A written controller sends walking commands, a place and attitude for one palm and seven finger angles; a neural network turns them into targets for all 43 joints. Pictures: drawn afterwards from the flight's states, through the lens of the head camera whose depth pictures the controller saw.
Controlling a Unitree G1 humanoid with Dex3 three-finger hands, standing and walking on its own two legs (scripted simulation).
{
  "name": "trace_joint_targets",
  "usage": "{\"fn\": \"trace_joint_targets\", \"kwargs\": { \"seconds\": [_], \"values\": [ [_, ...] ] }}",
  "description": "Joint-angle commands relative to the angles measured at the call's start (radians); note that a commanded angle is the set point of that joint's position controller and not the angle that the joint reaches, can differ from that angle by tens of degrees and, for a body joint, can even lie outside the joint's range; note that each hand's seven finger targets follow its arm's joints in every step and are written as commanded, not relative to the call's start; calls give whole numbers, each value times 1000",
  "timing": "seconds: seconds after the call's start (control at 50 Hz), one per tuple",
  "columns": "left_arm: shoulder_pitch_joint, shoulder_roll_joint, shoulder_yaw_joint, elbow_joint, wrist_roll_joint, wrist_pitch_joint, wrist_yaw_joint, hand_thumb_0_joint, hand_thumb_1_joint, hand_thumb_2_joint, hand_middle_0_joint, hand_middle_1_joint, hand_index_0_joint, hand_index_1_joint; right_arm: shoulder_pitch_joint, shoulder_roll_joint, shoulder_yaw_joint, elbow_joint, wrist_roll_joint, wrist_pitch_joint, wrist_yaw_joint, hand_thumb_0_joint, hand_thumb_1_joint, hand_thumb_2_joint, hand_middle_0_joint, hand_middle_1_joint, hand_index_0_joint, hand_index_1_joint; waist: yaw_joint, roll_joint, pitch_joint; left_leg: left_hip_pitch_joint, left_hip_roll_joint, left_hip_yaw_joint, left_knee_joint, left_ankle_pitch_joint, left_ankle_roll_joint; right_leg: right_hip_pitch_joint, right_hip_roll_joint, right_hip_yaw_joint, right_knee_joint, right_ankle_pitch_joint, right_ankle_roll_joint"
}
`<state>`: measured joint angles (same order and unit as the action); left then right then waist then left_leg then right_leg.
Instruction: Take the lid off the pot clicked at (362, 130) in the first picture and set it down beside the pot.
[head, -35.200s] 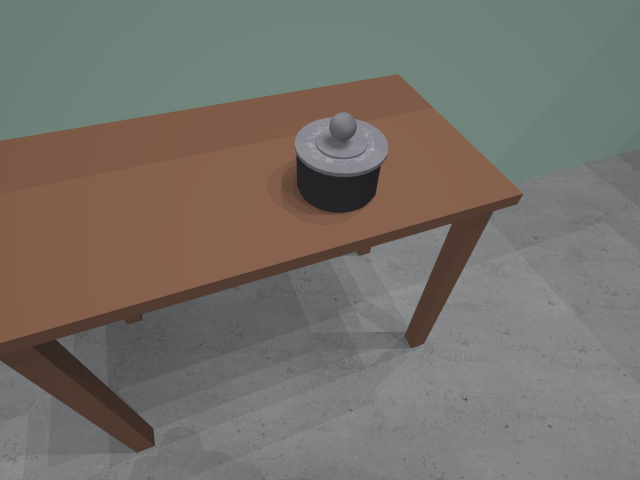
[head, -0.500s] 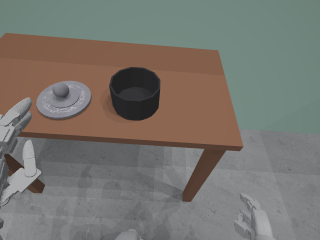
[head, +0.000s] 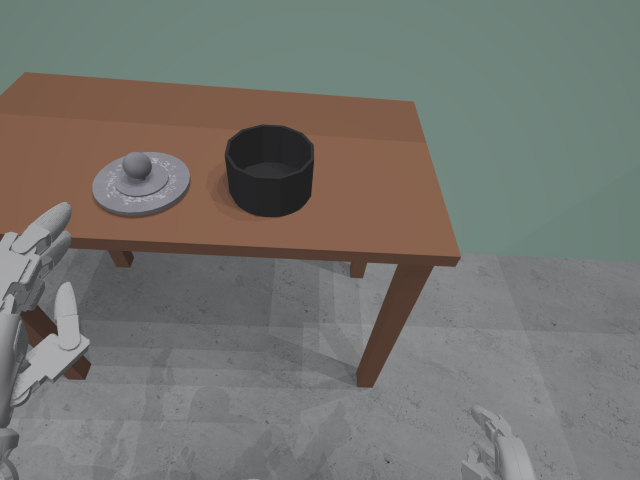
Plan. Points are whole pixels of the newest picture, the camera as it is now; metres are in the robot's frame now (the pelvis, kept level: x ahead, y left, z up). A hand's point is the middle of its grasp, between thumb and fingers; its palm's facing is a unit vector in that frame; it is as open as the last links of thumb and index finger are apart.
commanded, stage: step back with the hand held close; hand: left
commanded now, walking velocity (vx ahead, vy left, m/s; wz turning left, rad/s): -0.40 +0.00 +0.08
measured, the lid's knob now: (137, 165) +0.60 +0.38 +0.00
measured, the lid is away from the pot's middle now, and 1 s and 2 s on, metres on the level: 0.24 0.24 0.24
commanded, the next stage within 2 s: stop stepping back and stand still in 0.02 s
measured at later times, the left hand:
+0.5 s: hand out of the picture +0.06 +0.24 +0.16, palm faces +0.42 -0.82 -0.39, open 7.4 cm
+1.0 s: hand out of the picture +0.03 +0.25 +0.08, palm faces +0.36 -0.81 -0.47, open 7.4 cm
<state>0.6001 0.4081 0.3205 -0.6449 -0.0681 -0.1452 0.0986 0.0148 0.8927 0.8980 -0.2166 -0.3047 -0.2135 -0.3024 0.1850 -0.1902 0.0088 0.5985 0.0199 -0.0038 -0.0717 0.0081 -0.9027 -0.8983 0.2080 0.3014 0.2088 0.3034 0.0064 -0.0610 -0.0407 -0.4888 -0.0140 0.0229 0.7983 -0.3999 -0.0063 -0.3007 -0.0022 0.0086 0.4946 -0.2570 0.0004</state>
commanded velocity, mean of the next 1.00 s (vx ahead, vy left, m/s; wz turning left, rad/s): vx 0.10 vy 0.01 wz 0.00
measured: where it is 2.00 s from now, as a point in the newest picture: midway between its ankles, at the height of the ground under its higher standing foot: outside the picture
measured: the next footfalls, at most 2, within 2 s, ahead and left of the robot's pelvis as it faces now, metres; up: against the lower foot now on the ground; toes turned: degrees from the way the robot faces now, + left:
left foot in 0.04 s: +0.05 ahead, +0.12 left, +0.00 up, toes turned +1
left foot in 0.52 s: -0.12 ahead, +0.14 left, +0.00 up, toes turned +13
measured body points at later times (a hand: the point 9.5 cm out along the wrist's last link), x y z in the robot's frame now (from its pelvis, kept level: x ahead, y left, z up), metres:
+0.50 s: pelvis -0.13 -0.01 +0.00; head -0.14 -0.01 +0.45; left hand +0.03 +0.28 +0.18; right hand +0.02 -0.26 -0.09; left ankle -0.15 +0.14 -0.73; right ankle -0.07 -0.10 -0.74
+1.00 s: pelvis -0.15 -0.01 -0.02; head -0.17 -0.03 +0.43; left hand +0.01 +0.29 +0.11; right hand +0.03 -0.22 -0.12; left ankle -0.14 +0.13 -0.74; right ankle -0.10 -0.12 -0.74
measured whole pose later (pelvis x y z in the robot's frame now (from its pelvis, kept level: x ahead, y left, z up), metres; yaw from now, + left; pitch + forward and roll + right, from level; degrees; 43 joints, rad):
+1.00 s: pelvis -0.15 -0.01 -0.02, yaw +10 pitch +0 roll +1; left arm 0.39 0.37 0.21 -0.19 0.03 -0.09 0.06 0.01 0.90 0.90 -0.21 -0.30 -0.20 -0.30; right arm 0.23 -0.22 -0.02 0.68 -0.02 -0.08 -0.02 0.01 -0.90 -0.90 0.20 0.30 0.21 0.30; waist -0.02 0.01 -0.05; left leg -0.38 0.00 -0.01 0.68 -0.30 -0.01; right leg -0.39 -0.02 0.02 0.72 -0.40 -0.02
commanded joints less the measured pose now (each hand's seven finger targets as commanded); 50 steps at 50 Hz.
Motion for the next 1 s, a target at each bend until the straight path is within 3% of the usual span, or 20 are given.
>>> {"fn": "trace_joint_targets", "kwargs": {
  "seconds": [0.0, 0.08, 0.1, 0.12, 0.18, 0.22, 0.26, 0.44, 0.5, 0.58, 0.62, 0.66, 0.7, 0.78, 0.84, 0.88, 0.9, 0.92, 0.96, 0.98],
  "values": [
    [-9, 164, 138, -233, -11, -73, 42, 0, 900, 900, -200, -300, -200, -300, -118, -151, -62, -179, 11, -61, -25, 0, -900, -900, 200, 300, 200, 300, -20, 200, -99, 190, 166, -158, -454, 450, 62, 9, -91, 5, 147, 344, -5],
    [98, 175, 176, -297, -36, -78, 34, 0, 900, 900, -200, -300, -200, -300, -75, -146, -85, -169, -21, -131, -1, 0, -900, -900, 200, 300, 200, 300, 0, 350, -193, 337, 308, -296, -474, 742, 158, -158, 41, 46, 361, -307, 20],
    [-154, -99, -199, 669, 102, 89, -53, 0, 900, 900, -200, -300, -200, -300, -34, -323, -108, 133, -69, -150, 44, 0, -900, -900, 200, 300, 200, 300, -115, 423, -37, 203, 381, -440, -252, 1217, 200, -328, -8, 115, 602, -284, 14],
    [-186, 276, 221, -547, -26, -36, 15, 0, 900, 900, -200, -300, -200, -300, -114, -129, -109, -195, 5, -151, 51, 0, -900, -900, 200, 300, 200, 300, 31, 149, -250, 356, 289, -192, -438, 713, 130, -120, 40, 128, 480, -248, 41],
    [285, 183, 220, -344, -36, -3, 39, 0, 900, 900, -200, -300, -200, -300, -84, -130, -77, -229, 16, -111, 39, 0, -900, -900, 200, 300, 200, 300, 25, 351, -150, 74, 201, -162, -561, -29, 98, 103, 33, -31, 192, -155, 9],
    [240, 183, 195, -337, 3, -23, 44, 0, 900, 900, -200, -300, -200, -300, -79, -131, -57, -220, 7, -108, 26, 0, -900, -900, 200, 300, 200, 300, 22, 218, -27, -123, 107, -70, -414, -263, 37, 236, -13, -26, -64, -125, -26],
    [106, 192, 185, -305, -6, -24, 51, 0, 900, 900, -200, -300, -200, -300, -52, -142, -78, -203, -1, -113, 14, 0, -900, -900, 200, 300, 200, 300, 0, -181, -11, -35, -13, -20, 195, -71, 0, -59, -358, 429, -381, -261, -166],
    [-67, 118, 96, -90, 17, -43, 71, 0, 900, 900, -200, -300, -200, -300, -45, -137, -57, -130, 0, -148, -30, 0, -900, -900, 200, 300, 200, 300, -31, 0, -21, 261, 37, 45, -356, -53, 74, -38, -192, 146, -173, -372, -72],
    [18, 135, 107, -209, 9, -52, 70, 0, 900, 900, -200, -300, -200, -300, -61, -176, -61, -178, 9, -159, -19, 0, -900, -900, 200, 300, 200, 300, -12, 242, -64, 268, 207, -174, -503, -4, 127, 12, -3, -68, 151, -126, 9],
    [23, 156, 138, -189, 23, -35, 68, 0, 900, 900, -200, -300, -200, -300, -103, -152, -48, -172, 21, -158, -10, 0, -900, -900, 200, 300, 200, 300, -7, 252, 129, -102, 202, -189, -560, -418, 117, 105, 15, -56, 144, -164, 8],
    [49, 142, 140, -103, 15, -36, 67, 0, 900, 900, -200, -300, -200, -300, -71, -153, -62, -155, 9, -154, -13, 0, -900, -900, 200, 300, 200, 300, 7, -27, 80, -87, 84, -48, -230, -235, 75, 140, -59, 96, -53, -256, -44],
    [-30, 155, 145, -135, 8, -47, 67, 0, 900, 900, -200, -300, -200, -300, -64, -145, -76, -134, 1, -145, -2, 0, -900, -900, 200, 300, 200, 300, -5, -226, 17, -71, 13, -6, 221, -96, 46, 58, -316, 538, -320, -426, -158],
    [-57, 120, 119, -79, 8, -44, 61, 0, 900, 900, -200, -300, -200, -300, -40, -118, -52, -99, -10, -129, 5, 0, -900, -900, 200, 300, 200, 300, -38, -49, 42, 10, 60, -48, 216, -101, 44, -104, -312, 459, -325, -537, -167],
    [-102, 101, 91, -133, 12, -46, 72, 0, 900, 900, -200, -300, -200, -300, -77, -110, -39, -121, -7, -124, -19, 0, -900, -900, 200, 300, 200, 300, -44, -75, 11, 319, 52, 34, -228, -59, 67, -203, -220, 194, -209, -467, -100],
    [-57, 144, 120, -241, 26, -49, 79, 0, 900, 900, -200, -300, -200, -300, -89, -149, -44, -160, -15, -139, -15, 0, -900, -900, 200, 300, 200, 300, -13, 354, -44, 258, 243, -238, -566, -160, 159, -103, 61, -88, 334, -219, 16],
    [-68, 141, 129, -230, 20, -42, 72, 0, 900, 900, -200, -300, -200, -300, -82, -119, -46, -165, 7, -162, -4, 0, -900, -900, 200, 300, 200, 300, -18, 298, 63, 41, 298, -335, -659, -331, 191, -105, 16, 15, 478, -190, 31],
    [-261, -134, -217, 658, 135, 109, -43, 0, 900, 900, -200, -300, -200, -300, -73, -247, -117, 110, -64, -183, 67, 0, -900, -900, 200, 300, 200, 300, -104, 246, 204, -82, 277, -350, -445, 27, 167, -250, -76, 66, 458, -220, -7],
    [-165, -105, -214, 744, 110, 161, -75, 0, 900, 900, -200, -300, -200, -300, -34, -195, -104, 72, -57, -107, 71, 0, -900, -900, 200, 300, 200, 300, -48, 160, 101, -63, 245, -254, -358, 90, 136, -132, -62, 64, 351, -264, -10],
    [-98, -41, -201, 850, 118, 147, -86, 0, 900, 900, -200, -300, -200, -300, 17, -131, -73, 30, -45, -54, 72, 0, -900, -900, 200, 300, 200, 300, 28, -382, -77, -59, -10, -14, 55, 18, 21, 119, -170, 215, -57, 2, -73],
    [-225, 2, -192, 886, 113, 141, -85, 0, 900, 900, -200, -300, -200, -300, 75, -144, -82, 34, -42, -34, 75, 0, -900, -900, 200, 300, 200, 300, -17, -457, -44, -104, -4, 9, 214, -148, 6, 106, -305, 330, -133, 145, -164]
  ]
}}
